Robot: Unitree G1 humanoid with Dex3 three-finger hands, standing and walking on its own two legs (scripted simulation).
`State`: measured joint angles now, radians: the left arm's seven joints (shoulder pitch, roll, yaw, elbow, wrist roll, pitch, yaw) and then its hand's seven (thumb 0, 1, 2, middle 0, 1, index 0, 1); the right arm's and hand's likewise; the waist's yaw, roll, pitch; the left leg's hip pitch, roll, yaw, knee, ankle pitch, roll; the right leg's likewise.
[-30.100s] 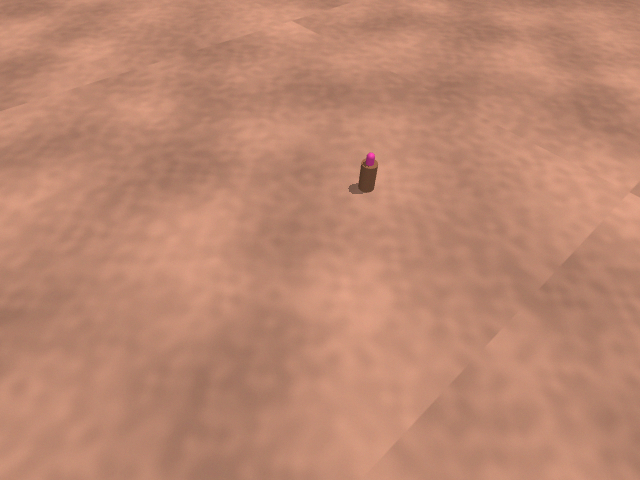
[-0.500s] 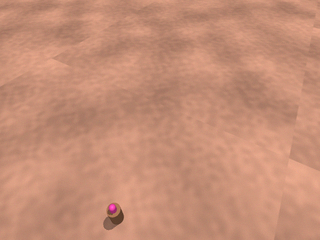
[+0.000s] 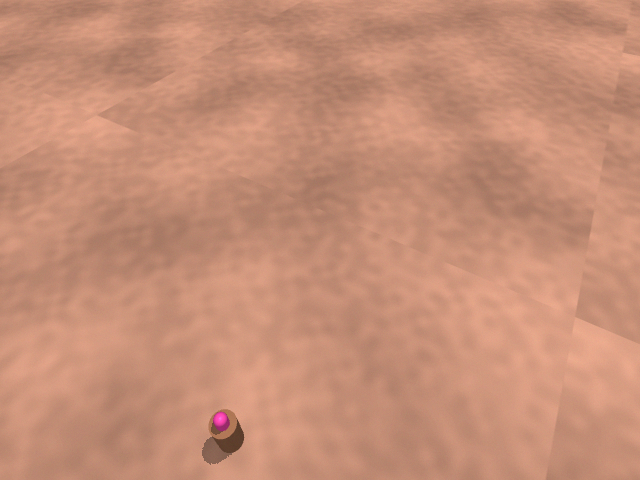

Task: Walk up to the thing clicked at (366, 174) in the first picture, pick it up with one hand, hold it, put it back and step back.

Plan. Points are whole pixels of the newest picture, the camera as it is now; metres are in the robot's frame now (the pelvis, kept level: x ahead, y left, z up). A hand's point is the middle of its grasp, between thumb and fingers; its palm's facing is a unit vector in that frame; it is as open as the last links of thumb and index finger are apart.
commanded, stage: stand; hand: left
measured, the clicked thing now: (225, 428) +0.37 +0.26 -0.69
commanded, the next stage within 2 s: step back in 0.16 s
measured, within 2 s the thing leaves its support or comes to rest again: neither
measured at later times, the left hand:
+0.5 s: hand out of the picture +0.09 +0.31 -0.18, palm faces -0.03 -0.92 -0.39, open 7.4 cm
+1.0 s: hand out of the picture -0.03 +0.28 -0.16, palm faces -0.08 -0.91 -0.40, open 7.4 cm
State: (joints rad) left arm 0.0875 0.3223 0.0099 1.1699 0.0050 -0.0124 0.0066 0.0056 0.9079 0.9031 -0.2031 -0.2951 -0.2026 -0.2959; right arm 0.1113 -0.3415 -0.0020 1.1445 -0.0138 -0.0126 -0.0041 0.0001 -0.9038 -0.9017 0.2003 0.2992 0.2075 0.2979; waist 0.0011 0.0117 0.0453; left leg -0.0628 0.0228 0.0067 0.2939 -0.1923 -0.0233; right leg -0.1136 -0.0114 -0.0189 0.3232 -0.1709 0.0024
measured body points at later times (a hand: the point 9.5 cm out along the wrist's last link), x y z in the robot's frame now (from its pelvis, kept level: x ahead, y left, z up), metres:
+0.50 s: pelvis -0.06 +0.04 -0.03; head +0.01 +0.06 +0.41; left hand +0.09 +0.36 -0.16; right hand +0.01 -0.29 -0.14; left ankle -0.08 +0.15 -0.75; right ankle +0.00 -0.12 -0.74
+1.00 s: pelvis -0.15 +0.03 -0.02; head -0.09 +0.01 +0.42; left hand -0.02 +0.33 -0.13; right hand -0.07 -0.29 -0.15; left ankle -0.13 +0.16 -0.70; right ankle -0.15 -0.08 -0.75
